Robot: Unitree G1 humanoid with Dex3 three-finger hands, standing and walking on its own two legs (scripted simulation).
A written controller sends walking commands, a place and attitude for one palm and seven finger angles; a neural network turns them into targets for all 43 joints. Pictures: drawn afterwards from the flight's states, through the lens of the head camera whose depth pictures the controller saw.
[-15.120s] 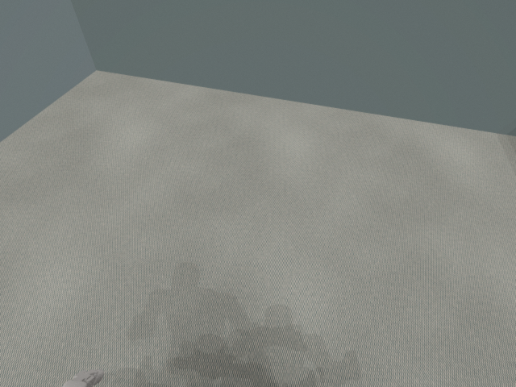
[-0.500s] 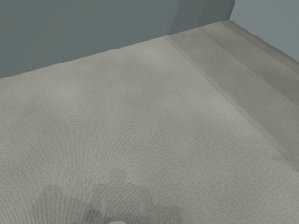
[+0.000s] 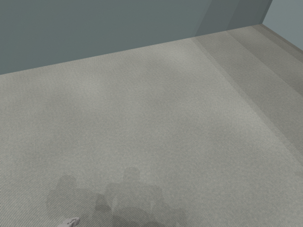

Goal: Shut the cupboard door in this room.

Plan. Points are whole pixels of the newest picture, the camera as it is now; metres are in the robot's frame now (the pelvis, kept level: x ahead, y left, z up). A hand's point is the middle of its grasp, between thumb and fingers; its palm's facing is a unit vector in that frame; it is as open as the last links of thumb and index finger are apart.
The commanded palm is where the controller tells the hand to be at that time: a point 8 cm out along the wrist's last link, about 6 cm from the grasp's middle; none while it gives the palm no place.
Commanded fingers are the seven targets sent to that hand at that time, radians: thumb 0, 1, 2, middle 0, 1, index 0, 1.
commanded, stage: turn or walk to find it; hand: left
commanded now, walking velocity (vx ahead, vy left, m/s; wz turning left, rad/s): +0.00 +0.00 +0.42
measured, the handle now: out of the picture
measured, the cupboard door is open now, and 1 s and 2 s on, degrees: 80 80 80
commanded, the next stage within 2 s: stand and wait in 1.52 s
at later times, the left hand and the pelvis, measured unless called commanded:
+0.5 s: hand out of the picture -0.05 +0.16 -0.15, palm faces +0.28 -0.92 -0.28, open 7.3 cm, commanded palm none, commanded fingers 0.00 0.90 0.90 -0.20 -0.30 -0.20 -0.30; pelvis -0.03 -0.04 +0.00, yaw +14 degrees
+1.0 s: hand out of the picture -0.06 +0.20 -0.16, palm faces +0.42 -0.87 -0.26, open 7.4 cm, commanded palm none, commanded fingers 0.00 0.90 0.90 -0.20 -0.30 -0.20 -0.30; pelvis -0.06 -0.03 +0.00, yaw +25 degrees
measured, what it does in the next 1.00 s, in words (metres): steps on the spot, turning left: right foot, then left foot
